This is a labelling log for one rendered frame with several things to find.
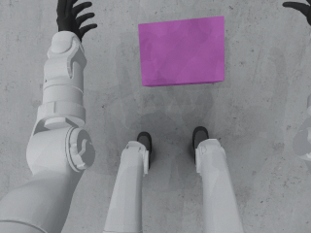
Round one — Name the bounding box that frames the carton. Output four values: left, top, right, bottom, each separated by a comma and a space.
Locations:
138, 16, 225, 87

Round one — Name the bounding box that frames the right robot upper arm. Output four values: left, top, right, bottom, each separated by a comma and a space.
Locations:
293, 116, 311, 174

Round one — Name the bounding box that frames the left robot shin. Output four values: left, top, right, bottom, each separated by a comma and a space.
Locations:
121, 141, 147, 156

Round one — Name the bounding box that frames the robot right hand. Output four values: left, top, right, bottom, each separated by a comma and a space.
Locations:
282, 0, 311, 26

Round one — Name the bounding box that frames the robot right thigh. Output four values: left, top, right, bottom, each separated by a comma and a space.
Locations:
195, 144, 245, 233

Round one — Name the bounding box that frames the robot left forearm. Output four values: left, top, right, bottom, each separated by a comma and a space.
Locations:
26, 31, 87, 169

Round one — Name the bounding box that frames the left robot upper arm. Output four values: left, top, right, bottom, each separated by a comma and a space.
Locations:
0, 126, 95, 233

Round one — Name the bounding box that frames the robot left hand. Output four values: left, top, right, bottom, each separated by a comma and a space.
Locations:
56, 0, 97, 42

